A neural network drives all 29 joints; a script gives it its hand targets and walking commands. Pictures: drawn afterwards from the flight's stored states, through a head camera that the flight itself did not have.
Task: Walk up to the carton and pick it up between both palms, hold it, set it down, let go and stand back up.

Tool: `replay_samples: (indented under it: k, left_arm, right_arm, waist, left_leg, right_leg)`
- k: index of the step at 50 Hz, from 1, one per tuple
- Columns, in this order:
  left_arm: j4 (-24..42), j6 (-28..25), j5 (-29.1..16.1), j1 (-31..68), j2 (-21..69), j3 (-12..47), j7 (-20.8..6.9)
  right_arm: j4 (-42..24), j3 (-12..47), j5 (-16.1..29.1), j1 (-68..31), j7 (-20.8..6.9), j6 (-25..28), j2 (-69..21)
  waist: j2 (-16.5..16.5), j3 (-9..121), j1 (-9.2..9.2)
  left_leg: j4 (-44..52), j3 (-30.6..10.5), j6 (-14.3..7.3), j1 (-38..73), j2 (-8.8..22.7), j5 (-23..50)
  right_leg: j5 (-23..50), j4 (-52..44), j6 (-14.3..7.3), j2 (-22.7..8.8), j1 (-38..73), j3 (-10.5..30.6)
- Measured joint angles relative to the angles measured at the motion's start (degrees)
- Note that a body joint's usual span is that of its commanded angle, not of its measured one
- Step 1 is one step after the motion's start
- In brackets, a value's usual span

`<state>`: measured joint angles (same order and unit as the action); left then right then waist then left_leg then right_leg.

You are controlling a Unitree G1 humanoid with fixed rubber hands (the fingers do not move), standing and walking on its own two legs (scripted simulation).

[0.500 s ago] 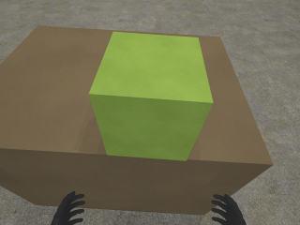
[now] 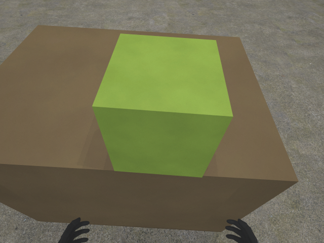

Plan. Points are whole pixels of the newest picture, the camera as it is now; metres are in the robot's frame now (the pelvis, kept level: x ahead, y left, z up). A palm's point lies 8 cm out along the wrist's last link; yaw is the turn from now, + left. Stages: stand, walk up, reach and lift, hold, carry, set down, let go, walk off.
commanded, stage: set down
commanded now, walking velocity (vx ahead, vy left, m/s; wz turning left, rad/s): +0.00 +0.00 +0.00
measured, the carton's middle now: (162, 108) +0.43 +0.00 +0.10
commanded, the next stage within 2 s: let go in 0.28 s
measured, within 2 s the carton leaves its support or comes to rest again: neither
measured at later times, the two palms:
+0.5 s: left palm out of the picture +0.15 +0.23 -0.09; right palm out of the picture +0.13 -0.21 -0.09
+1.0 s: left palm out of the picture +0.13 +0.24 -0.10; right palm out of the picture +0.11 -0.24 -0.10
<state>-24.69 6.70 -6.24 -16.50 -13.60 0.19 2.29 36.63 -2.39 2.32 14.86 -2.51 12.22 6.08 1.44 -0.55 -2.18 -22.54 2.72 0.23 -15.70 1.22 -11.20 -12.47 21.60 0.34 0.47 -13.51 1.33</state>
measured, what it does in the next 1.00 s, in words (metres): stands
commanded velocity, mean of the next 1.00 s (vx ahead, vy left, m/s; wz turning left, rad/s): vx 0.00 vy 0.00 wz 0.00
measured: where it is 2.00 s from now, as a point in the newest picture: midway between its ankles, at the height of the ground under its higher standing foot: outside the picture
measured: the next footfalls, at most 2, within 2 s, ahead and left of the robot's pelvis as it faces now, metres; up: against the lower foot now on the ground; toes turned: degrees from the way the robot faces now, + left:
none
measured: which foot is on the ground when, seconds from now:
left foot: down 0.00-1.00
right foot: down 0.00-1.00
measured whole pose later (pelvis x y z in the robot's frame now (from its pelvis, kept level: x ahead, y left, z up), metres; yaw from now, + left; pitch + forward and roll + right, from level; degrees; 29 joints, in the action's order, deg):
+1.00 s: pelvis +0.00 +0.00 +0.00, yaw +0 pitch +4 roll +0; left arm -38.2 0.8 -1.7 -13.7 -13.6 -0.2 1.9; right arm 46.4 -2.4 -0.5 11.7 -1.3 3.8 11.5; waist 1.4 3.0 -2.2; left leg -23.9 2.7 -0.4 -15.7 1.2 -12.2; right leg -13.0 22.1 0.3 0.5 -13.1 1.3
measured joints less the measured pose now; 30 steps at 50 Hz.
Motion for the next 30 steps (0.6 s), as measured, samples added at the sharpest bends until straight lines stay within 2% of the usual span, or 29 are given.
replay_samples:
  k: [16,30]
  left_arm:
    - [-2.69,-1.17,0.77,1.74,0.0,0.0,0.0]
    - [-3.86,-1.24,1.03,2.26,0.0,0.0,0.0]
  right_arm:
    - [4.32,0.0,-0.45,-1.65,0.0,2.78,0.02]
    - [6.32,0.0,-0.99,-2.81,0.0,2.9,0.06]
  waist:
    - [0.0,0.0,0.0]
    - [-0.01,0.0,0.0]
  left_leg:
    - [0.0,0.0,0.03,0.0,0.0,-0.1]
    - [0.0,0.0,0.06,0.0,0.01,-0.09]
  right_leg:
    - [-0.1,0.0,0.0,0.0,0.0,-0.01]
    - [-0.11,0.0,-0.01,0.0,0.0,-0.01]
